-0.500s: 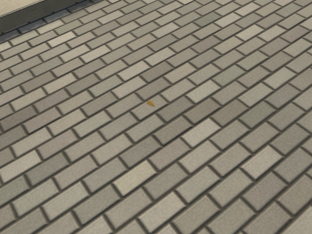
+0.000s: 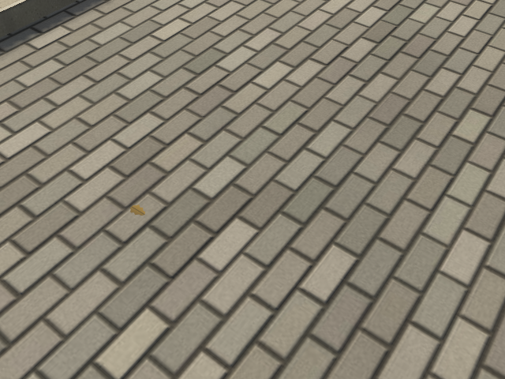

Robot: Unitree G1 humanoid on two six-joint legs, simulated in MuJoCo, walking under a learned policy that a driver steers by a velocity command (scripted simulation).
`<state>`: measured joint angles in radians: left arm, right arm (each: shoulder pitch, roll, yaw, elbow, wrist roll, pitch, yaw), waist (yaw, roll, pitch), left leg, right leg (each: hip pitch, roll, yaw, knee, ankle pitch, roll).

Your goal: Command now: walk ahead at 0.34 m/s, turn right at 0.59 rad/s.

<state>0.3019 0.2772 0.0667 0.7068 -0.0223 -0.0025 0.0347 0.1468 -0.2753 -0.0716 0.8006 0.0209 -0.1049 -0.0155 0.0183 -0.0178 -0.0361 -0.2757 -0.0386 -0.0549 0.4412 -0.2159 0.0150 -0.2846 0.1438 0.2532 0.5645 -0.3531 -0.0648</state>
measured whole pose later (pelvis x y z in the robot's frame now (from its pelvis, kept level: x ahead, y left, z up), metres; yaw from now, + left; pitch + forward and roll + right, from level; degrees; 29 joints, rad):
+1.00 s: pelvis +0.49 -0.10 -0.02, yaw -12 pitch +3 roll -2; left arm 0.41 0.29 0.06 0.84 -0.02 -0.05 0.00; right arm 0.07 -0.25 -0.02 0.69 0.01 -0.10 0.05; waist 0.06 0.02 0.01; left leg -0.53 0.03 0.03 0.53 -0.03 0.08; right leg 0.06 0.02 -0.03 0.37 -0.45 0.00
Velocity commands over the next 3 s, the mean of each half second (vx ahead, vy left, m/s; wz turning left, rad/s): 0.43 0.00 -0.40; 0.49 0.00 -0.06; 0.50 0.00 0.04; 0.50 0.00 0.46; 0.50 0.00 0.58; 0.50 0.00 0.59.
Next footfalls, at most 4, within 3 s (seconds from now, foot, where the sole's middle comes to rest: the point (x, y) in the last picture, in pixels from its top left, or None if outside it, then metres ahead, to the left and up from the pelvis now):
0.46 right None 0.33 -0.20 -0.77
1.00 left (276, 317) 0.68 -0.03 -0.77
1.56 right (367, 247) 0.93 -0.32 -0.77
2.08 left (278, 182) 1.20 -0.04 -0.77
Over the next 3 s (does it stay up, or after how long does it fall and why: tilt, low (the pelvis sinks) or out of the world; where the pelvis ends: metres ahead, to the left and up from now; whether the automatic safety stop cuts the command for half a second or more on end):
stays up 1.50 -0.01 0.00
